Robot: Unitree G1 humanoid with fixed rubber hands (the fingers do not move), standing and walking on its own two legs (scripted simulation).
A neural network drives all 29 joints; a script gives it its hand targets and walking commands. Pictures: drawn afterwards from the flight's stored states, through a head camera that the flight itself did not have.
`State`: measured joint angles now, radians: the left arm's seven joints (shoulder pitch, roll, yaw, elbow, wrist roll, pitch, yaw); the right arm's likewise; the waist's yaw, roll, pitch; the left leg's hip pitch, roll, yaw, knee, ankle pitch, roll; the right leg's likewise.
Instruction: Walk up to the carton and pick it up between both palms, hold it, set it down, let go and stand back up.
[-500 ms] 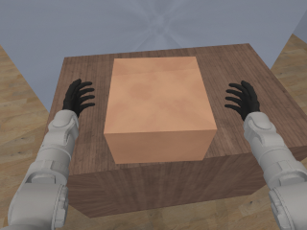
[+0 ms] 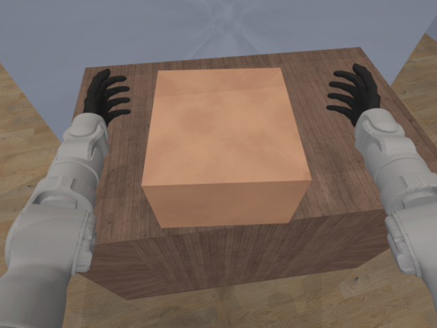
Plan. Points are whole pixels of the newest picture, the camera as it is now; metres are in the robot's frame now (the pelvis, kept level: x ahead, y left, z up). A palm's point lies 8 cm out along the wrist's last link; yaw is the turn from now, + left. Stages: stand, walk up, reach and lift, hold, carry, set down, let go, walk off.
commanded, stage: reach and lift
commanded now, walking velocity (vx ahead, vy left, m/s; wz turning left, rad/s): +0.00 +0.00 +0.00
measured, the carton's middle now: (222, 145) +0.50 +0.05 -0.01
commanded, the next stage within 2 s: none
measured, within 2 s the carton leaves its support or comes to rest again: neither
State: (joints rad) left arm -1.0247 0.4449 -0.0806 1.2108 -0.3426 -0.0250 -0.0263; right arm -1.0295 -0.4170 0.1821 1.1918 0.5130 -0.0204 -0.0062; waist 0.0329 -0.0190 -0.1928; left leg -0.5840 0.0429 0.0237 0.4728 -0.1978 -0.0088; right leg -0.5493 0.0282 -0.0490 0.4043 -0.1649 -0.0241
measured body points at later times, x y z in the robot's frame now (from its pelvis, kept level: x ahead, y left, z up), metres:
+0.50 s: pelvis -0.02 +0.00 -0.02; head +0.11 +0.02 +0.41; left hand +0.45 +0.27 +0.03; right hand +0.48 -0.19 +0.04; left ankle +0.00 +0.12 -0.74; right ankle +0.00 -0.10 -0.74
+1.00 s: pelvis -0.02 +0.00 -0.03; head +0.10 +0.02 +0.40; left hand +0.46 +0.24 +0.04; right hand +0.49 -0.17 +0.05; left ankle +0.00 +0.12 -0.74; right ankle +0.00 -0.11 -0.74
